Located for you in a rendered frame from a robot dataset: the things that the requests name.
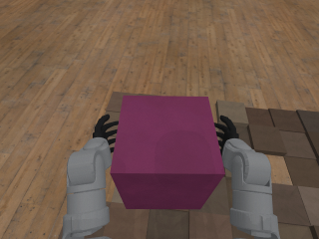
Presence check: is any carton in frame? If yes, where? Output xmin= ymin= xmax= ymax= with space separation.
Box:
xmin=110 ymin=96 xmax=225 ymax=210

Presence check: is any right robot hand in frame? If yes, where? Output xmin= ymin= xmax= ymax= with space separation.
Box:
xmin=214 ymin=116 xmax=239 ymax=155

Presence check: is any robot right forearm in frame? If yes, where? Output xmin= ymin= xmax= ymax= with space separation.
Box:
xmin=221 ymin=138 xmax=280 ymax=239

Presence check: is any robot left forearm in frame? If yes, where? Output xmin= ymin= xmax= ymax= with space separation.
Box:
xmin=62 ymin=137 xmax=112 ymax=239

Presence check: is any left robot hand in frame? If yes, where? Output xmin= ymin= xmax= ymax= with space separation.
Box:
xmin=93 ymin=114 xmax=119 ymax=153

